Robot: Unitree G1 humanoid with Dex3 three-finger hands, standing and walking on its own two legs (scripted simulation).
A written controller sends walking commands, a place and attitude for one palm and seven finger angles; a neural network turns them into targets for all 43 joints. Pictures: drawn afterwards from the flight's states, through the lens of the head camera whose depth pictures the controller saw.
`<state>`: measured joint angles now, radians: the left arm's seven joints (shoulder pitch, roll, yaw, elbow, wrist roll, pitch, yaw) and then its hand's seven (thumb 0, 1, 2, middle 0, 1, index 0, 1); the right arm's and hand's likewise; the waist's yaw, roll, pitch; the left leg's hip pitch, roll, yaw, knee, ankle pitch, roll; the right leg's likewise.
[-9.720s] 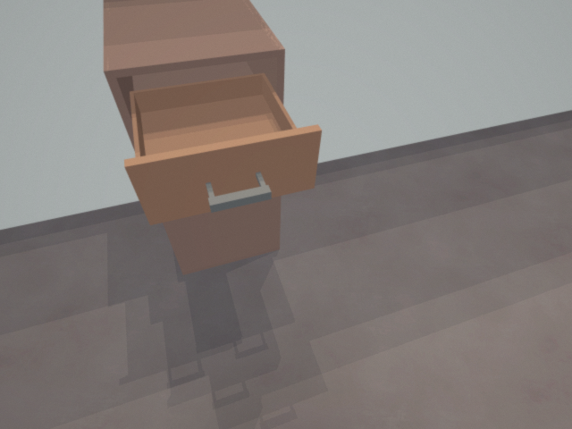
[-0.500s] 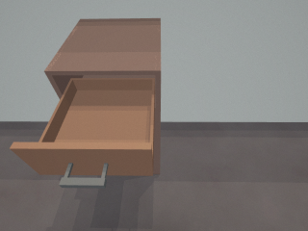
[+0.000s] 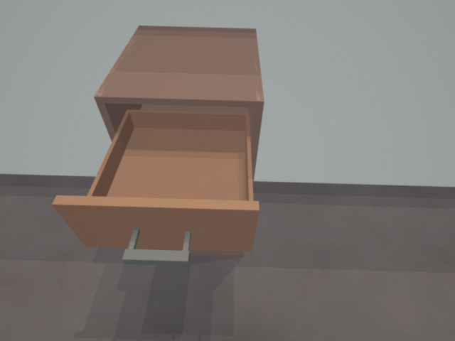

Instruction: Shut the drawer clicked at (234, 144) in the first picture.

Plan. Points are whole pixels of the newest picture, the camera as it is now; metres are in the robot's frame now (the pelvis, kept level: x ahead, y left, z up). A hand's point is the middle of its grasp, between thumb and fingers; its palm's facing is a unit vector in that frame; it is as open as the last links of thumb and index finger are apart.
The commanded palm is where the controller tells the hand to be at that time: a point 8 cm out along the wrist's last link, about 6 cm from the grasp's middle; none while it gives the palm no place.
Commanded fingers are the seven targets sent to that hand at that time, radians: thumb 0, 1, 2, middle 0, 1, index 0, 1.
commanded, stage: come to a stop and stand still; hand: left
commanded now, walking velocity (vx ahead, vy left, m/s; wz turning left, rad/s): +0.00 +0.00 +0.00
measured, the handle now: (159, 246) +0.28 +0.15 +0.00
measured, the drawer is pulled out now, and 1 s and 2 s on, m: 0.30 0.30 0.27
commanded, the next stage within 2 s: look again from close up in 0.92 s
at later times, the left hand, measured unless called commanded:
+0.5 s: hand out of the picture +0.01 +0.18 -0.17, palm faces +0.01 -0.98 -0.18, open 7.4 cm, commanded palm none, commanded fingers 0.00 0.90 0.90 -0.20 -0.30 -0.20 -0.30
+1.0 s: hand out of the picture +0.04 +0.16 -0.16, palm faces +0.01 -0.98 -0.20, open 7.4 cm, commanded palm none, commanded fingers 0.00 0.90 0.90 -0.20 -0.30 -0.20 -0.30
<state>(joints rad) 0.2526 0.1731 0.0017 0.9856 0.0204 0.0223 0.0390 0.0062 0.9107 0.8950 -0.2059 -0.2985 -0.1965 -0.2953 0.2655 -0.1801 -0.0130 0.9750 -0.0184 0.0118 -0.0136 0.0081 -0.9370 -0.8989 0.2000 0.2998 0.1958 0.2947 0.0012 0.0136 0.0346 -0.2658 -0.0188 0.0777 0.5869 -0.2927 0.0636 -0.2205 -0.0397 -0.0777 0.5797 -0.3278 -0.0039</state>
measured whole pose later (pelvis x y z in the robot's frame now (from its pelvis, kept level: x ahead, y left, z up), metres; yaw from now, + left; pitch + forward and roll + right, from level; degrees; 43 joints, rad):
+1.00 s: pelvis +0.03 -0.01 +0.01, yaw -1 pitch -1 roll +1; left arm 0.28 0.15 -0.01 1.09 0.01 0.00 0.04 0.01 0.92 0.90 -0.20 -0.30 -0.19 -0.30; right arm 0.29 -0.15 0.01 1.12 0.00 -0.02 -0.03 0.01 -0.92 -0.90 0.20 0.30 0.20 0.29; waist 0.00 0.00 0.03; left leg -0.15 -0.03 0.09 0.42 -0.26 0.05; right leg -0.13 -0.02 -0.03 0.45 -0.30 0.00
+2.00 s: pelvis -0.01 -0.04 -0.05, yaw +2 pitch +10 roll +0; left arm 0.59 0.13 0.01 0.02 -0.18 -0.57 -0.17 0.02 0.92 0.90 -0.42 -0.53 -0.37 -0.52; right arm 0.14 -0.27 -0.08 0.57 0.00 -0.30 -0.02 0.01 -0.91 -0.90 0.20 0.30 0.19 0.29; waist 0.02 -0.02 -0.14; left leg -0.73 0.02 0.02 1.00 -0.44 0.00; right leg -0.68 0.00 -0.10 1.01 -0.51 -0.06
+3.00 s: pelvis +0.00 -0.02 -0.04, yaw +3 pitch +6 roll -2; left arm 0.83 0.17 -0.04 -0.53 -0.18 -0.23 -0.14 0.02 0.90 0.90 -1.37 -1.56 -1.36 -1.55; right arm 0.23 -0.19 0.03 0.45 0.05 -0.20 -0.02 0.01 -0.91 -0.90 0.20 0.30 0.20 0.30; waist 0.04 0.06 -0.12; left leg -0.58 0.01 0.01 0.93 -0.44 0.03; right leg -0.50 0.00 -0.11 0.89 -0.48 -0.03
